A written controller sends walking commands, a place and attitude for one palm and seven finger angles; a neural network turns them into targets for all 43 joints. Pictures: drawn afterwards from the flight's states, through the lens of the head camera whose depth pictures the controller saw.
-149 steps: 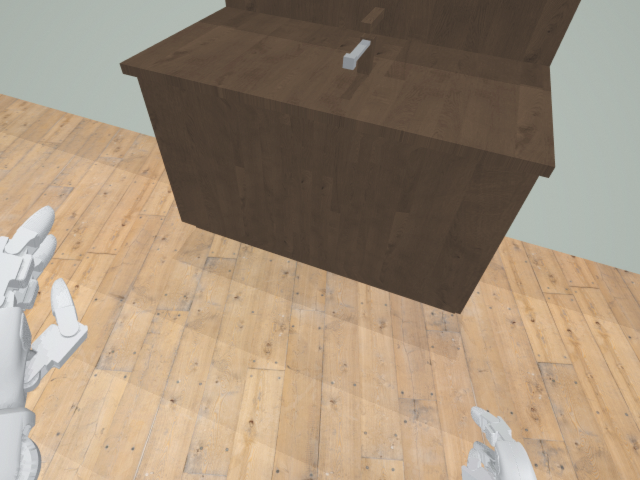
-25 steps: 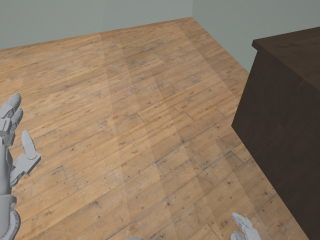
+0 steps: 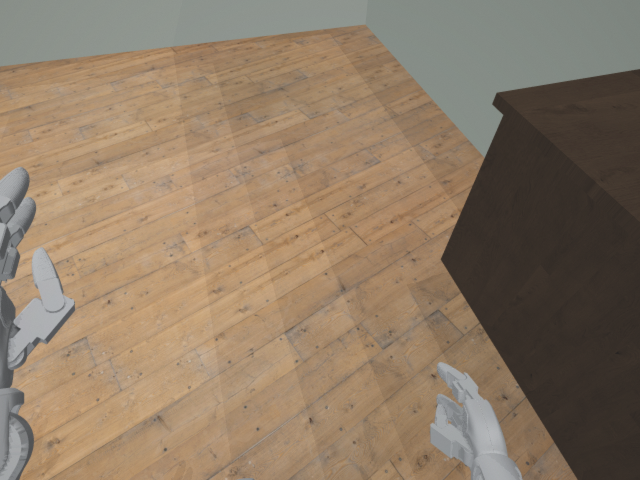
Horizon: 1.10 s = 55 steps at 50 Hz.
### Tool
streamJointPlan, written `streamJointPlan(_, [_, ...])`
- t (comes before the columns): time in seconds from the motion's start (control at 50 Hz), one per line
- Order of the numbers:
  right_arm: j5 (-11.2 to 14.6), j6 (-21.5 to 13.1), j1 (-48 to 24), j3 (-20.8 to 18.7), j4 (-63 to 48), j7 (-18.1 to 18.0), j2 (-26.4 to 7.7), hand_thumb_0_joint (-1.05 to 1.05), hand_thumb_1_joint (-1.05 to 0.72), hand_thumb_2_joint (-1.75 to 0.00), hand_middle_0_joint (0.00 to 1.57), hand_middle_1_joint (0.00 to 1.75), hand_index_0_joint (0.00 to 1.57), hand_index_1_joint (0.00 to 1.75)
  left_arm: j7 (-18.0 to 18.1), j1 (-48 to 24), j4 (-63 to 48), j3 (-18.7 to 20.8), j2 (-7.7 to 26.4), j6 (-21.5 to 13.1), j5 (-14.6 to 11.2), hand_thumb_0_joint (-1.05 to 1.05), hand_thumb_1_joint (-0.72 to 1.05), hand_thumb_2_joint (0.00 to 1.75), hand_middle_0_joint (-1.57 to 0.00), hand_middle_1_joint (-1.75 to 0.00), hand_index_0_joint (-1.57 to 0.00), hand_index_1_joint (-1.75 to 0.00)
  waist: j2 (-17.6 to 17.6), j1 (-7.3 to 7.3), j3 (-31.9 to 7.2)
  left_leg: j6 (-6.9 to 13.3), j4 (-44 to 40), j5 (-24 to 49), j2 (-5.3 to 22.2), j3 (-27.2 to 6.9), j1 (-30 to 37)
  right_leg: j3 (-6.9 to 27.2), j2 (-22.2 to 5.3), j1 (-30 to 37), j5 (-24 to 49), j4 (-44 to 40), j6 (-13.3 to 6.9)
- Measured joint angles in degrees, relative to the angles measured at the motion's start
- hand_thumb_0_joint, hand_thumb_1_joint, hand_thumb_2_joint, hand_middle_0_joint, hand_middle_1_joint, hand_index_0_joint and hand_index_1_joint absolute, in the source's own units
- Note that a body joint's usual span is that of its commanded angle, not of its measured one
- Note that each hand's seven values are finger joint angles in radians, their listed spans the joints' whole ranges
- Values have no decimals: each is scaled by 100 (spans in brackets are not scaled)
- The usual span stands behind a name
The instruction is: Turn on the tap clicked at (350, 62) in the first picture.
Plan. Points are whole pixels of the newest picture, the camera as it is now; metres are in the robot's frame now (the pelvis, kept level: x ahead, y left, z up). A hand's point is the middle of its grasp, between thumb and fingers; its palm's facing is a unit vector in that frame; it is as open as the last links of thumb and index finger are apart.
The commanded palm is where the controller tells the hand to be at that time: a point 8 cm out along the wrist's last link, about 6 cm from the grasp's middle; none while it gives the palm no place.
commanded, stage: turn to face it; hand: left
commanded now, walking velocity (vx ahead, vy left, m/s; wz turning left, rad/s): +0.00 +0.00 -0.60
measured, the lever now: out of the picture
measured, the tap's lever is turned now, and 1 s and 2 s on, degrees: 0 0 0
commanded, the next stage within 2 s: none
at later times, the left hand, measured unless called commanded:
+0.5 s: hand (154, 301) +0.23 +0.17 +0.18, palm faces +0.17 -0.90 -0.40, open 7.4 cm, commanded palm +0.19 +0.22 +0.19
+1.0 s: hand (301, 374) +0.18 +0.04 +0.18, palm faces -0.20 -0.83 -0.51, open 7.4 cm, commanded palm +0.16 +0.12 +0.19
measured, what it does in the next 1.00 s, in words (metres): walks backwards, turning right: left foot, then right foot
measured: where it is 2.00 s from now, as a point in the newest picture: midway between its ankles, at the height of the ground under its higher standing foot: outside the picture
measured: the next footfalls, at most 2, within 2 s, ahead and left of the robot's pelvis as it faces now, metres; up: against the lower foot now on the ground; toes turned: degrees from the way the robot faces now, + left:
left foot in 0.50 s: +0.03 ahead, +0.12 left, +0.00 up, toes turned -11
right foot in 0.80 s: -0.09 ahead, -0.15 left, +0.00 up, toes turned -35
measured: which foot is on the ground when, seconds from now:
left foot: down 0.00-0.08, up 0.10-0.48, down 0.50-0.80, up 0.82-1.00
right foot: down 0.00-0.52, up 0.54-0.78, down 0.80-1.00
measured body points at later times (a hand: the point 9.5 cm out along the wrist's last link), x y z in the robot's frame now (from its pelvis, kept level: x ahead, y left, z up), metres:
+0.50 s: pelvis -0.04 +0.00 +0.00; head -0.02 +0.00 +0.45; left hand +0.21 +0.22 +0.20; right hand +0.05 -0.31 -0.07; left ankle -0.02 +0.13 -0.73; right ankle +0.03 -0.09 -0.73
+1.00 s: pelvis -0.13 -0.02 +0.00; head -0.10 -0.06 +0.44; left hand +0.18 +0.09 +0.20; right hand -0.15 -0.31 -0.11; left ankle -0.05 +0.10 -0.68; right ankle -0.12 -0.13 -0.73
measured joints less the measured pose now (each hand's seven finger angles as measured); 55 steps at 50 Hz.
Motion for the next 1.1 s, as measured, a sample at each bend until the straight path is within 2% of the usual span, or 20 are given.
streamJointPlan(0.04, [4, -47, 65, 78, -85, 73, 74, 1, -90, -90, 21, 30, 20, 30, -72, 135, -121, -2, 78, -24, 3, 2, 90, 90, -20, -30, -20, -30, 83, 16, 29, -85, 193, -104, 130, 89, -44, -91, 34, 115, 367, -468, 26])
streamJointPlan(0.06, [11, -49, 92, 94, -105, 91, 73, 1, -90, -90, 21, 30, 21, 30, -105, 164, -139, 5, 117, -43, 11, 2, 90, 90, -20, -30, -20, -30, 160, 15, 62, -131, 360, -188, 217, 98, -91, -132, 80, 149, 743, -598, -100])
streamJointPlan(0.1, [25, 19, 123, 66, -41, 93, -8, 1, -90, -90, 21, 30, 21, 30, -162, 141, -94, -11, 139, -77, 22, 2, 89, 90, -21, -30, -21, -30, 352, -27, 111, -189, 851, -657, 307, -91, -285, -179, 212, 90, 779, -470, -460])
streamJointPlan(0.16, [25, 239, 54, -22, 229, 54, -196, 1, -90, -90, 21, 30, 21, 30, -158, 196, 7, 53, 64, -67, -50, 1, 89, 90, -21, -30, -21, -30, 281, -11, 130, -270, 2361, -1367, -180, -669, -801, 64, 239, -47, 745, -477, -681])
streamJointPlan(0.2, [23, 386, 38, -89, 332, 13, -340, 1, -90, -90, 21, 30, 21, 30, -126, 328, 75, 99, 8, -46, -79, 1, 89, 90, -21, -30, -21, -30, 233, -80, 135, -316, 3023, -1290, -411, -849, -1020, 212, 281, -34, 920, -678, -664])
streamJointPlan(0.24, [30, 489, 83, -174, 382, -38, -474, 1, -90, -90, 21, 30, 20, 30, -103, 430, 122, 105, 6, -25, -95, 1, 89, 90, -21, -30, -21, -30, 174, -154, 106, -335, 3179, -1148, -534, -909, -1098, 320, 329, -3, 1094, -903, -682])
streamJointPlan(0.3, [32, 576, 199, -306, 386, -103, -661, 1, -90, -90, 20, 30, 20, 30, -83, 515, 99, 84, 69, 0, -113, 1, 89, 90, -21, -30, -21, -30, 58, -201, 10, -309, 2754, -1038, -614, -926, -1001, 481, 409, -15, 1320, -1169, -699])
streamJointPlan(0.44, [54, 685, 376, -496, 236, -102, -925, 2, -90, -90, 20, 30, 20, 30, -41, 487, -143, 87, 210, -46, -84, 1, 89, 90, -21, -30, -21, -30, -219, -180, -293, -169, 837, -1162, -735, -956, -247, 890, 628, -235, 1715, -1429, -662])
streamJointPlan(0.48, [60, 707, 393, -494, 140, -86, -940, 2, -90, -90, 20, 30, 20, 30, -50, 443, -201, 97, 214, -58, -66, 1, 89, 90, -21, -30, -21, -30, -248, -187, -366, -90, 38, -973, -715, -895, 120, 982, 712, -333, 1775, -1380, -612])
streamJointPlan(0.52, [45, 714, 372, -482, 55, -97, -861, 1, -90, -90, 20, 30, 20, 30, -81, 347, -189, 141, 246, -98, -46, 1, 89, 90, -21, -30, -21, -30, -346, -173, -341, 37, -332, -231, -705, -753, 265, 1105, 751, -483, 1517, -1068, -488])
streamJointPlan(0.56, [37, 696, 356, -444, -7, -115, -700, 1, -90, -90, 20, 30, 20, 30, -109, 287, -59, 213, 254, -112, 20, 1, 89, 90, -21, -30, -21, -30, -383, -89, -304, 77, -209, -183, -622, -537, 309, 1007, 721, -814, 618, 38, -256])
streamJointPlan(0.62, [65, 603, 428, -371, -51, -56, -477, 1, -90, -90, 20, 30, 20, 30, -134, 215, 167, 169, 118, -68, 77, 1, 89, 90, -21, -30, -21, -30, -150, -48, -282, 42, -163, -300, -361, -401, 401, 607, 492, -1010, 173, 1325, -17])
streamJointPlan(0.7, [85, 443, 501, -170, -6, 72, -248, 1, -90, -90, 20, 30, 20, 30, -120, 129, 236, 1, -68, 9, 96, 1, 90, 90, -21, -30, -21, -30, 171, 46, -177, -79, -141, -272, 44, -174, 437, 258, 152, -547, 52, 735, 134])
streamJointPlan(0.76, [67, 339, 530, -39, -8, 144, -97, 1, -90, -90, 20, 30, 20, 30, -141, 49, 229, -14, 42, 33, 95, 2, 90, 90, -20, -30, -20, -30, 264, 38, -28, -220, 95, -319, 316, -27, 302, 135, 55, -29, 218, -173, 149])
streamJointPlan(0.78, [65, 309, 545, -10, -23, 167, -66, 1, -90, -90, 21, 30, 20, 30, -150, 16, 208, 5, 117, 39, 93, 2, 90, 90, -20, -30, -20, -30, 267, 15, 24, -276, 254, -368, 395, -2, 209, 97, 41, 178, 410, -529, 127])
streamJointPlan(0.82, [81, 289, 480, -7, 3, 200, -116, 1, -90, -90, 21, 30, 20, 30, -167, -103, 179, 21, 175, -2, 107, 2, 90, 90, -20, -30, -20, -30, 418, -72, 229, -315, 785, -560, 594, -143, -61, -7, 185, 229, 944, -732, -198])
streamJointPlan(0.88, [102, 477, 262, -87, 198, 179, -291, 1, -90, -90, 21, 30, 21, 30, -172, -1, 7, 46, 187, -24, 8, 1, 89, 90, -21, -30, -21, -30, 344, -206, 401, -319, 2280, -1389, 106, -774, -703, 155, 252, -51, 885, -521, -468])
streamJointPlan(0.94, [77, 697, 137, -205, 266, 113, -467, 1, -90, -90, 21, 30, 20, 30, -161, 474, -292, 174, 233, -59, -74, 1, 89, 90, -21, -30, -21, -30, 190, -332, 412, -352, 2956, -1344, -277, -940, -1030, 407, 337, -144, 1084, -700, -506])
streamJointPlan(1.0, [58, 808, 178, -338, 260, 29, -606, 2, -90, -90, 20, 30, 20, 30, -151, 785, -478, 289, 353, -90, -96, 1, 89, 90, -21, -30, -21, -30, 21, -354, 277, -330, 2324, -1272, -449, -878, -913, 616, 421, -193, 1311, -918, -546])
streamJointPlan(1.1, [47, 838, 350, -445, 173, -61, -844, 1, -90, -90, 20, 30, 20, 30, -92, 746, -480, 339, 394, -93, -87, 1, 89, 90, -21, -30, -22, -31, -165, -247, -68, -178, 496, -1031, -625, -811, -190, 888, 579, -354, 1562, -1067, -533])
